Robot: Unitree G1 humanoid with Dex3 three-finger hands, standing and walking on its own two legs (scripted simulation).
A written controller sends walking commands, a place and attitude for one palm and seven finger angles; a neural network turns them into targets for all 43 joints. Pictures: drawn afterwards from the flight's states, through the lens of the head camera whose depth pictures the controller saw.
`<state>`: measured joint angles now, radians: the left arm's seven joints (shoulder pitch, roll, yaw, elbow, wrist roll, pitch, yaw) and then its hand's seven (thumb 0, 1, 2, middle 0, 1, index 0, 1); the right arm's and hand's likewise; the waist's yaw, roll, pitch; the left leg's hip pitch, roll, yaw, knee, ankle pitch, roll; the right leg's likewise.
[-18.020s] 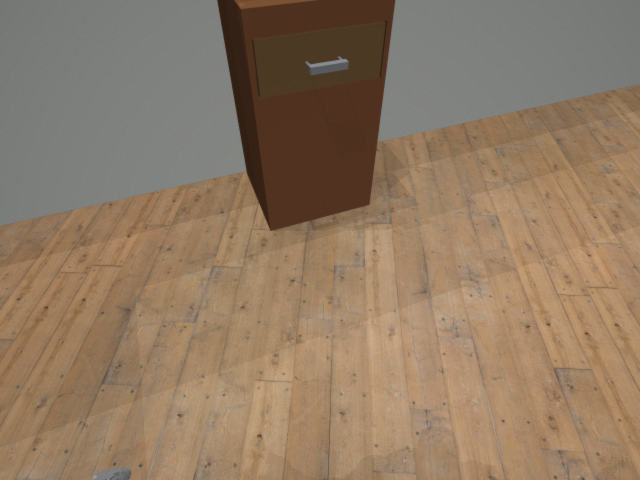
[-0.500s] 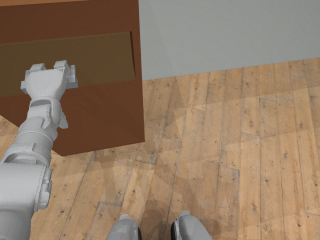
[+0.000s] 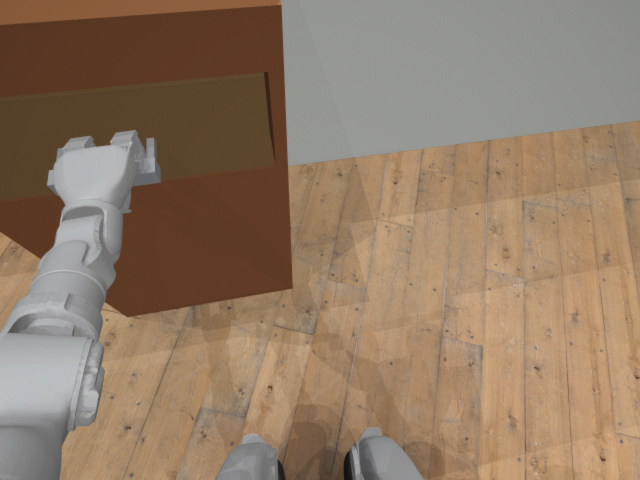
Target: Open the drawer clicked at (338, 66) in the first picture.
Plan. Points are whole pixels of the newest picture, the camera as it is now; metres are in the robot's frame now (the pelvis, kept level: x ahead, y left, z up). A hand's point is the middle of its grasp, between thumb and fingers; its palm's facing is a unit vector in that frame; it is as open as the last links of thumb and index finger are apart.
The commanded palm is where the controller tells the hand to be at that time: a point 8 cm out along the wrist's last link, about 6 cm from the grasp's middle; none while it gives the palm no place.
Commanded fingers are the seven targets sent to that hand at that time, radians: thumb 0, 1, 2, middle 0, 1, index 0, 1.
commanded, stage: close the thumb around the handle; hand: left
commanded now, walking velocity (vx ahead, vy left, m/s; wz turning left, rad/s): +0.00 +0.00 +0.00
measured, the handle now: (107, 163) +0.53 +0.26 +0.01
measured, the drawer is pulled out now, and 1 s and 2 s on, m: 0.00 0.09 0.21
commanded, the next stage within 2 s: pull the drawer open in 0.12 s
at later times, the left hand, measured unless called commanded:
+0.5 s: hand (117, 210) +0.47 +0.25 -0.01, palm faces -0.07 -0.06 -1.00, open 5.5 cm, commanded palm +0.43 +0.24 +0.04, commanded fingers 0.00 0.90 0.90 -0.40 -1.35 -0.40 -1.35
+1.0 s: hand (115, 260) +0.39 +0.24 -0.01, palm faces -0.04 -0.05 -1.00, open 5.5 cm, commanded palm +0.37 +0.23 +0.04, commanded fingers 0.00 0.90 0.90 -0.40 -1.35 -0.40 -1.35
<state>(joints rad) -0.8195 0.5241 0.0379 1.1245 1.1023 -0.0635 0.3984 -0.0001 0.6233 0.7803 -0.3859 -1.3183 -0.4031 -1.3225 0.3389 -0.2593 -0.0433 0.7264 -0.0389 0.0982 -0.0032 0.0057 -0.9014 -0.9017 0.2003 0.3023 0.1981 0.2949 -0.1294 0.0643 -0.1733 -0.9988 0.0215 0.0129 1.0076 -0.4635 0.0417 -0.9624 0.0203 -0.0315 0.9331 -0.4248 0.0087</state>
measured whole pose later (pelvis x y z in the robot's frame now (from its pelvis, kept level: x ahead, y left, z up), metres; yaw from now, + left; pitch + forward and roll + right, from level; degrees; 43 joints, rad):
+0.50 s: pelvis +0.01 +0.00 +0.01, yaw -1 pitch +24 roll -3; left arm -0.65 0.48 0.05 0.98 1.08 -0.06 0.40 0.01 0.71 0.79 -0.36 -1.35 -0.42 -1.35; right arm 0.36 -0.25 -0.06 0.72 -0.03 0.12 0.01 0.01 -0.90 -0.90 0.20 0.30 0.20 0.29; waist -0.10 0.07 -0.18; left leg -0.91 0.03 0.04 0.95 -0.47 0.05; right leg -0.89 0.03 -0.01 0.88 -0.42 0.01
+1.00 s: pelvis +0.02 +0.00 +0.02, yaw +0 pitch +19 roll -2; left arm -0.39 0.36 -0.03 0.77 1.10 -0.02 0.47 0.00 0.70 0.83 -0.39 -1.35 -0.42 -1.35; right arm 0.23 -0.24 -0.06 0.67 -0.02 0.12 0.00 0.01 -0.90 -0.90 0.20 0.30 0.20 0.29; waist -0.03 0.05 -0.17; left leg -0.78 0.01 0.03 0.89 -0.45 0.04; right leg -0.76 0.01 -0.01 0.84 -0.42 0.01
